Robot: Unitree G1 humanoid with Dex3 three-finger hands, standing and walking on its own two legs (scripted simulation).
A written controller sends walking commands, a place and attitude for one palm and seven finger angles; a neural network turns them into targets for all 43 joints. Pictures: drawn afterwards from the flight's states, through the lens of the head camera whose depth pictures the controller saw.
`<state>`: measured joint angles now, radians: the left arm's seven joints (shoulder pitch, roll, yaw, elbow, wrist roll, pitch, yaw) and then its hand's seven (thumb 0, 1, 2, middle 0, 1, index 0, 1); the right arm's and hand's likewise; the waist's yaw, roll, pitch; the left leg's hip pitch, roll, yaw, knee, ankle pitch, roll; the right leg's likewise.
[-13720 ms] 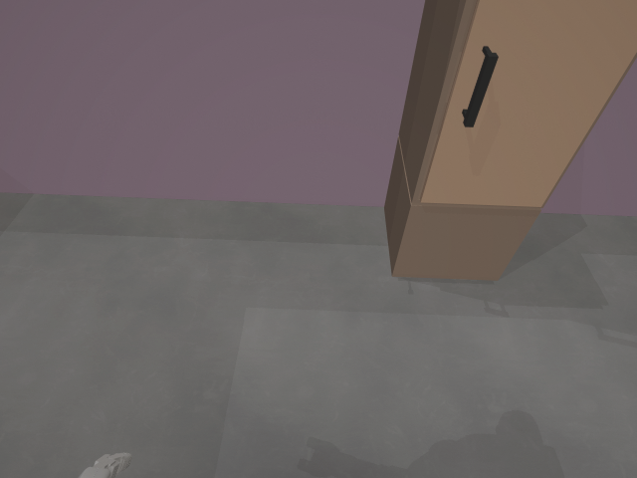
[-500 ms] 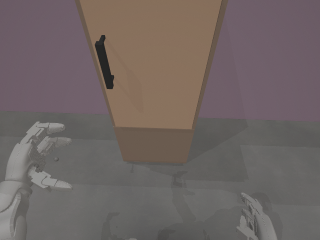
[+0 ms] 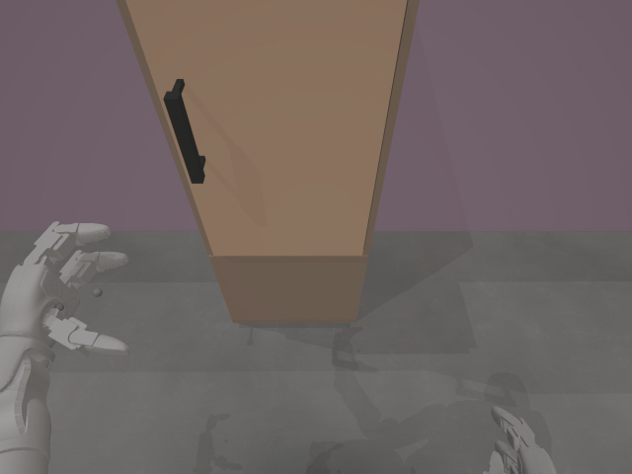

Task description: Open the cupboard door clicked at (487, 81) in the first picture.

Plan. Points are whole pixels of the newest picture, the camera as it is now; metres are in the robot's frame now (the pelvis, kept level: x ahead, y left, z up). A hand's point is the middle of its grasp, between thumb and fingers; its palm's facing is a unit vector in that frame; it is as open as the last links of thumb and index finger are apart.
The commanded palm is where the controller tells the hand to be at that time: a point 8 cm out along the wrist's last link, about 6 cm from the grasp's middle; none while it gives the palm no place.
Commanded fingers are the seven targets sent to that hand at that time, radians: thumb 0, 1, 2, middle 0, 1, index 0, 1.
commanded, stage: raise the hand with hooked fingers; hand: left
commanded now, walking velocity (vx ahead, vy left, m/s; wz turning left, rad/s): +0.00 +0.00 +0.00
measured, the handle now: (189, 134) +0.61 +0.25 +0.07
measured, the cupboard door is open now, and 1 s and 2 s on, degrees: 0 0 0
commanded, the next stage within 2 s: move the hooked fingers beside the handle in 0.22 s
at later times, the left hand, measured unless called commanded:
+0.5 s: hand (96, 284) +0.30 +0.28 +0.09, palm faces +0.08 -1.00 -0.01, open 14.0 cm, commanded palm +0.28 +0.32 +0.09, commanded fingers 0.00 -0.50 0.30 -0.30 -1.20 -0.30 -1.20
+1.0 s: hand (121, 223) +0.40 +0.29 +0.08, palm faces +0.08 -1.00 -0.01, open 14.0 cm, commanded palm +0.38 +0.34 +0.09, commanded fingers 0.00 -0.50 0.30 -0.30 -1.20 -0.30 -1.20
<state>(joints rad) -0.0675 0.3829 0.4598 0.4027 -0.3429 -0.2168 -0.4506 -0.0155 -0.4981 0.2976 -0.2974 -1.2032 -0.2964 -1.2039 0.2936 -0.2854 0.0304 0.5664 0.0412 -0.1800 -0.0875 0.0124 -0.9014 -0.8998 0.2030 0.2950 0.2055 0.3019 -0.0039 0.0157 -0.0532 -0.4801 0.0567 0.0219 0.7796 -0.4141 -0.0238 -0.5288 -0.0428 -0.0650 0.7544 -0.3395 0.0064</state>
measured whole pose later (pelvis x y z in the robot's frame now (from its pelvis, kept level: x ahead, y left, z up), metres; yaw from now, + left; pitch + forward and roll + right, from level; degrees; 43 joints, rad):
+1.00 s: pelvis -0.01 +0.00 -0.01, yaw -1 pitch +12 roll -1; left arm -0.56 0.56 0.53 0.95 -0.22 -0.30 -0.47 -0.02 -0.50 0.30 -0.30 -1.20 -0.30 -1.20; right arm 0.36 -0.30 0.04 0.62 0.03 -0.09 -0.08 0.01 -0.90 -0.90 0.20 0.30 0.21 0.30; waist -0.07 0.00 -0.05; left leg -0.63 0.06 0.03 0.85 -0.42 -0.02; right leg -0.68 -0.03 -0.05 0.80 -0.33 0.01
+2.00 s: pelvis +0.00 +0.03 -0.03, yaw -3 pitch +25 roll -4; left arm -1.13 0.97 0.58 1.37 -0.01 -0.25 -0.48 -0.02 -0.50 0.30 -0.30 -1.20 -0.30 -1.20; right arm 0.45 -0.29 0.09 0.57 -0.01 0.11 -0.05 0.00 -0.90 -0.90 0.21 0.30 0.21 0.30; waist -0.25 0.02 -0.04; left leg -0.94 0.09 0.01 0.99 -0.48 0.01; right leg -0.94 -0.01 -0.06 0.84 -0.33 0.03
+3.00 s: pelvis -0.01 +0.02 -0.04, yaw -3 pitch +25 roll -5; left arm -1.16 0.97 0.57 1.36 -0.01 -0.26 -0.45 -0.02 -0.50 0.30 -0.30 -1.20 -0.30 -1.20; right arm 0.43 -0.29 0.10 0.57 -0.01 0.11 -0.04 0.00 -0.90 -0.90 0.20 0.29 0.21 0.30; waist -0.26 0.02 -0.03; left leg -1.00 0.09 -0.01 1.03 -0.48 0.01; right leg -0.99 0.00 -0.07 0.87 -0.32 0.03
